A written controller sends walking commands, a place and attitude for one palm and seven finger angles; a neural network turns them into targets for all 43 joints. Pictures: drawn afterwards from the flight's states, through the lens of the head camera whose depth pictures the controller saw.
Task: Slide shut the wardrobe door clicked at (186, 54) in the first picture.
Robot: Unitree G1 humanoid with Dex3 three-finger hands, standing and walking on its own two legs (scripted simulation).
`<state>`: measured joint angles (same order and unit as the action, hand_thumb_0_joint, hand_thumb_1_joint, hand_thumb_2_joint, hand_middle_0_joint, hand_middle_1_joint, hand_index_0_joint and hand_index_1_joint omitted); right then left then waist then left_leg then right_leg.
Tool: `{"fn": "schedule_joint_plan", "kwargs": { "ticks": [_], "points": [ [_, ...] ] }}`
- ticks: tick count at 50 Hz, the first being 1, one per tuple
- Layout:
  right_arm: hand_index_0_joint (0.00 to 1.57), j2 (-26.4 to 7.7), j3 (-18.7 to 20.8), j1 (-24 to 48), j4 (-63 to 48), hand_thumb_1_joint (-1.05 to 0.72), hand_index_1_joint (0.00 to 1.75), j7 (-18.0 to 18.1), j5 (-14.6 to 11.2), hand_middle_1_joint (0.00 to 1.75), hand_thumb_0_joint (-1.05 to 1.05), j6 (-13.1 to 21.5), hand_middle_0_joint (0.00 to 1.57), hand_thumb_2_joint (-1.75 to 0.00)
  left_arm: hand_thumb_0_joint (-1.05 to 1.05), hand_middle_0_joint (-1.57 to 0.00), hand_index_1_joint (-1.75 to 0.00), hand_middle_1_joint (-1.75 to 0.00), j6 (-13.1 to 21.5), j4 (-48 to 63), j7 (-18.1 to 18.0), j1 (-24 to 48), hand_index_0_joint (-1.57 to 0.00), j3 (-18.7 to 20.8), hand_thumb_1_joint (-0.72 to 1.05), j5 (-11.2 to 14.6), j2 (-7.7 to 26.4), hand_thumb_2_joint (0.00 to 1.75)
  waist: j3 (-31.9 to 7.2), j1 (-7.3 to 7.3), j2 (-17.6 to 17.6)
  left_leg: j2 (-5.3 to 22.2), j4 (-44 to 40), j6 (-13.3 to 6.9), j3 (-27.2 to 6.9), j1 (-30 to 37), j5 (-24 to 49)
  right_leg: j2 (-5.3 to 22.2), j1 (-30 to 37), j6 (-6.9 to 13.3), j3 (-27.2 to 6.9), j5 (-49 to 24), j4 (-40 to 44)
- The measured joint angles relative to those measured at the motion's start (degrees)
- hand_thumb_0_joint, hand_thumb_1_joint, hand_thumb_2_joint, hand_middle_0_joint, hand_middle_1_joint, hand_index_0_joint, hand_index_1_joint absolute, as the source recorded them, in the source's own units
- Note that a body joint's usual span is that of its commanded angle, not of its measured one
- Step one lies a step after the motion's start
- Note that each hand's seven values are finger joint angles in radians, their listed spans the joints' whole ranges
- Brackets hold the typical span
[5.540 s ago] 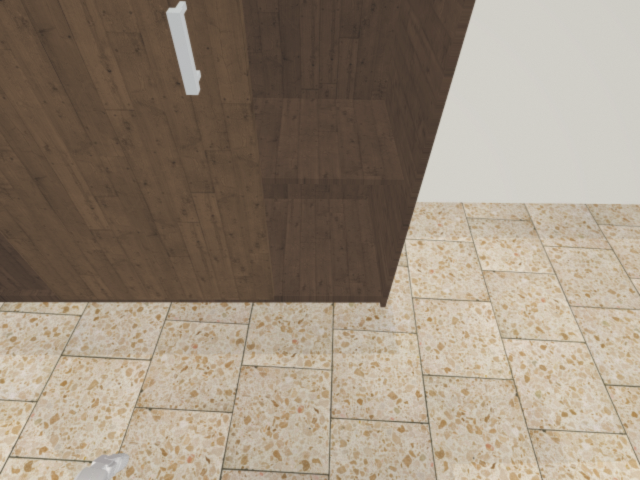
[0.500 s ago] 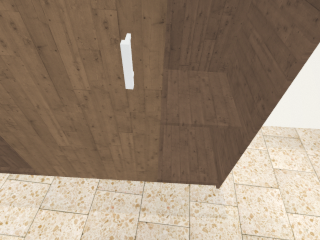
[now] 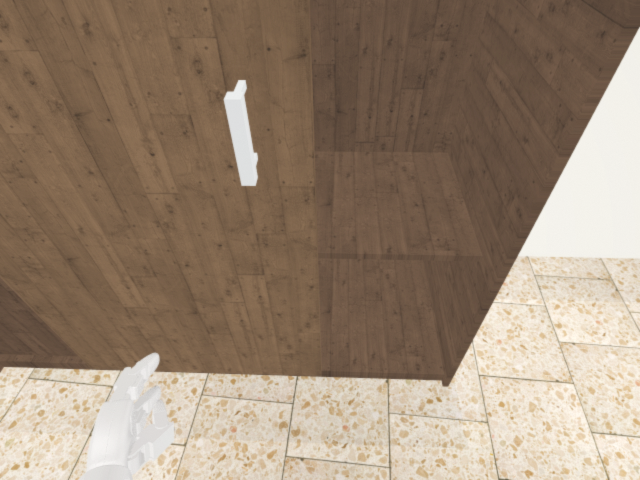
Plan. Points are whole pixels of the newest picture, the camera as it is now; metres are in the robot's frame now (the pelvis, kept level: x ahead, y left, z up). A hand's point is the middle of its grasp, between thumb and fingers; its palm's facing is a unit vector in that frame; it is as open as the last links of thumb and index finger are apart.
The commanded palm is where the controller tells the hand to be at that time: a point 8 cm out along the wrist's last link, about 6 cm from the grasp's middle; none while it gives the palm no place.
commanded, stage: raise the hand with hooked fingers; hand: left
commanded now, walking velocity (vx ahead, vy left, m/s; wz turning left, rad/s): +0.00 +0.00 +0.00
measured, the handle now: (245, 134) +0.55 +0.13 +0.18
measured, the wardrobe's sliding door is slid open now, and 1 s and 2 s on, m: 0.39 0.39 0.39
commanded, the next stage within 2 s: move the hooked fingers beside the handle in 1.92 s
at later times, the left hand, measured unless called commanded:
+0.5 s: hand (169, 437) +0.16 +0.16 +0.06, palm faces -0.01 -0.99 -0.12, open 10.1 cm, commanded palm +0.14 +0.24 +0.05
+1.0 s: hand (92, 353) +0.22 +0.24 +0.12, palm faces +0.03 -0.99 -0.10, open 13.0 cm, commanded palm +0.19 +0.29 +0.13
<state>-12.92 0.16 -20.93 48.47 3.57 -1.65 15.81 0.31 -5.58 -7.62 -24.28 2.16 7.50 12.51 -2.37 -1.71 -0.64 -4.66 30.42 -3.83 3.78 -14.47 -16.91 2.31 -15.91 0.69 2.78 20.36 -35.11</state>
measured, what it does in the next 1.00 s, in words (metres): stands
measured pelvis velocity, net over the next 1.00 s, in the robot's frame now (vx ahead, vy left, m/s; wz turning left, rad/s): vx -0.02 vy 0.00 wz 0.01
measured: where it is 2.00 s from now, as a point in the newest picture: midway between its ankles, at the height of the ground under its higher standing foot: outside the picture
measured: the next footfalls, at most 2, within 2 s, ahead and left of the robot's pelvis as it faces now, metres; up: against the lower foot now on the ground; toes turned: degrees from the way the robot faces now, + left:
none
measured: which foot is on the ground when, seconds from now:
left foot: down 0.00-1.00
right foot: down 0.00-1.00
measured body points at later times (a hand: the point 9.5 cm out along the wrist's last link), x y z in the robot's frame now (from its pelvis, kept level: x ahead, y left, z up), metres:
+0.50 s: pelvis -0.04 -0.06 -0.04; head -0.03 -0.06 +0.41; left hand +0.16 +0.22 +0.07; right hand +0.17 -0.26 -0.11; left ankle -0.01 +0.07 -0.73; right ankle -0.02 -0.11 -0.73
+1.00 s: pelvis -0.02 +0.00 +0.00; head -0.02 +0.00 +0.45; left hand +0.22 +0.29 +0.13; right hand +0.16 -0.25 -0.06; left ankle -0.01 +0.08 -0.73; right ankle -0.02 -0.11 -0.73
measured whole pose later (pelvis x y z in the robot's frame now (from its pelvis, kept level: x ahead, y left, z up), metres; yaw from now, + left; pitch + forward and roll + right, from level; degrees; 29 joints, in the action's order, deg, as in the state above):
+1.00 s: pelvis -0.02 +0.00 +0.00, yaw +1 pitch +1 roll -2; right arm -15.6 -2.0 -14.5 35.7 5.9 -3.4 19.0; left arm 6.7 2.9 20.7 -11.1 19.9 19.9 21.5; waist -1.9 1.4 -1.1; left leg -1.4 37.2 -3.3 1.5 -19.4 -19.0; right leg -1.1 -17.1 1.5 4.8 18.0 -33.9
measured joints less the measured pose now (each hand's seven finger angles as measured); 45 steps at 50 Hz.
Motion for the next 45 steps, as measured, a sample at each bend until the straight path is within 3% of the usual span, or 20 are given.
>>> {"fn": "schedule_joint_plan", "kwargs": {
  "ticks": [3,6,7,9,11,14,18,21,24,27,29,31,35,39,45],
  "points": [
    [0.2,-1.6,1.1,3.4,-4.3,-0.92,0.3,-1.0,0.8,0.3,0.01,0.6,0.2,-0.9,0.02,-0.2,-0.36,-0.36,9.5,4.5,5.8,4.3,-0.2,1.6,0.85,1.8,-2.0,0.86,-3.3,-0.99,-1.7,1.6,5.2,0.6,-0.3,-5.4,-1.8,-1.3,-4.3,0.6,0.5,-0.1,-2.5],
    [0.2,-0.9,2.0,7.3,-9.0,-0.91,0.3,-2.5,0.8,0.3,0.01,-0.4,0.2,-0.9,0.01,-0.2,-0.4,-0.4,19.4,3.8,16.6,5.5,-0.21,3.0,0.77,5.1,-3.1,0.83,-4.7,-0.94,0.6,3.0,10.7,1.5,0.3,-10.9,-3.6,-2.5,-10.1,1.8,0.2,1.3,-7.8],
    [0.2,-0.8,2.1,8.4,-11.0,-0.91,0.3,-2.8,0.8,0.3,0.01,-0.9,0.2,-0.9,0.01,-0.2,-0.41,-0.41,21.2,2.9,19.9,5.2,-0.21,3.5,0.75,5.8,-3.1,0.82,-4.5,-0.83,1.5,3.4,12.5,1.7,0.3,-12.3,-4.2,-2.8,-11.5,2.2,0.3,1.9,-9.5],
    [0.2,-1.1,2.3,9.9,-15.2,-0.91,0.3,-2.9,0.5,0.3,0.01,-2.0,0.2,-0.9,0.0,-0.21,-0.44,-0.44,21.1,1.3,23.9,3.4,-0.22,4.3,0.7,5.9,-2.4,0.81,-3.3,-0.2,3.0,4.1,15.4,2.3,0.0,-14.4,-5.0,-3.3,-13.5,3.0,0.6,2.7,-12.2],
    [0.2,-1.9,2.6,10.8,-19.0,-0.91,0.3,-2.5,0.3,0.3,0.01,-3.2,0.2,-0.9,0.0,-0.22,-0.47,-0.47,18.4,0.9,24.5,0.4,-0.22,5.2,0.64,5.7,-1.1,0.79,-2.2,0.85,3.6,4.5,17.5,2.9,-0.5,-16.1,-5.6,-3.6,-14.9,3.7,1.3,3.3,-14.0],
    [0.2,-2.8,3.1,10.9,-22.2,-0.91,0.3,-1.5,0.4,0.3,0.01,-3.8,0.2,-0.9,0.0,-0.23,-0.51,-0.51,17.0,2.1,21.7,-4.3,-0.23,7.7,0.57,5.9,0.7,0.76,-1.8,2.78,3.4,5.0,20.0,3.5,-2.1,-18.6,-6.1,-4.1,-16.5,4.4,2.9,3.8,-15.4],
    [0.2,-2.7,2.2,10.1,-20.5,-0.91,0.3,-0.4,0.1,0.3,0.01,-2.5,0.19,-0.9,0.01,-0.23,-0.57,-0.57,24.3,6.7,19.2,-5.8,-0.24,12.1,0.47,8.3,2.1,0.72,-2.6,4.77,1.8,5.6,23.2,4.2,-5.3,-21.3,-7.1,-4.7,-17.2,5.0,6.0,4.5,-16.1],
    [0.2,-2.5,-0.1,10.1,-17.2,-0.91,0.3,0.2,-0.6,0.3,0.01,-1.2,0.19,-0.9,0.01,-0.23,-0.62,-0.62,28.8,8.4,22.9,-1.2,-0.23,12.0,0.4,11.3,2.4,0.69,-2.0,5.16,-0.6,5.9,24.8,4.3,-7.3,-21.5,-7.7,-5.2,-16.0,5.1,7.9,4.7,-15.8],
    [0.2,-1.3,-2.6,9.9,-14.7,-0.91,0.3,0.8,-1.1,0.3,0.01,-1.4,0.2,-0.9,0.01,-0.23,-0.66,-0.66,26.2,5.9,28.6,5.7,-0.24,10.4,0.33,11.8,4.4,0.66,-1.8,4.67,-1.8,6.1,24.4,4.1,-7.5,-21.2,-7.4,-5.4,-15.6,4.8,8.0,4.3,-15.1],
    [0.2,0.0,-4.3,9.3,-13.9,-0.9,0.3,1.2,-1.5,0.3,0.01,-2.9,0.2,-0.9,0.0,-0.24,-0.71,-0.71,16.5,0.7,32.6,11.7,-0.24,10.2,0.26,11.4,8.0,0.63,-1.1,2.81,-1.8,6.0,22.3,4.3,-6.3,-19.8,-6.6,-5.3,-15.0,4.5,6.8,3.6,-14.1],
    [0.2,0.3,-4.7,8.4,-14.0,-0.9,0.3,1.3,-1.4,0.3,0.01,-3.8,0.2,-0.9,0.0,-0.25,-0.74,-0.74,9.9,-1.8,33.0,13.5,-0.25,11.6,0.21,12.0,9.7,0.61,-0.6,1.28,-1.8,5.9,20.4,4.6,-5.3,-18.2,-5.9,-5.2,-14.2,4.3,5.8,3.1,-13.0],
    [0.2,0.1,-4.5,7.0,-14.2,-0.9,0.3,1.0,-1.2,0.3,0.01,-3.9,0.2,-0.9,0.0,-0.25,-0.77,-0.77,6.6,-1.8,31.4,13.0,-0.26,14.7,0.17,13.4,10.0,0.59,-0.6,0.2,-1.7,5.9,18.5,4.5,-4.2,-16.7,-5.5,-5.2,-13.2,4.2,4.7,2.6,-11.7],
    [0.2,-1.0,-2.5,3.5,-13.3,-0.9,0.3,0.5,-1.2,0.3,0.01,-2.1,0.2,-0.9,0.0,-0.26,-0.83,-0.83,9.5,3.7,27.6,8.9,-0.26,20.7,0.08,15.7,8.0,0.55,-1.2,0.4,-1.2,5.7,14.7,3.9,-2.7,-13.4,-5.0,-5.3,-10.7,3.6,2.7,1.5,-8.4],
    [0.2,-3.4,-1.0,1.7,-11.9,-0.9,0.3,0.5,-1.8,0.3,0.01,-0.3,0.2,-0.9,0.0,-0.26,-0.89,-0.89,12.5,6.1,29.1,8.1,-0.27,20.7,-0.01,15.6,6.9,0.51,-1.3,1.99,-1.6,5.1,12.4,2.8,-2.6,-11.5,-4.3,-4.9,-8.3,2.6,2.5,0.5,-5.4],
    [0.2,-4.6,-0.7,4.2,-11.6,-0.91,0.3,2.2,-2.2,0.3,0.01,1.7,0.2,-0.9,0.0,-0.27,-0.98,-0.98,6.6,5.1,31.2,10.4,-0.28,16.5,-0.16,13.1,7.7,0.45,0.3,2.81,-1.5,4.0,9.5,1.2,-2.4,-8.7,-3.0,-4.0,-5.0,1.5,2.3,-1.3,-1.7]
  ]
}}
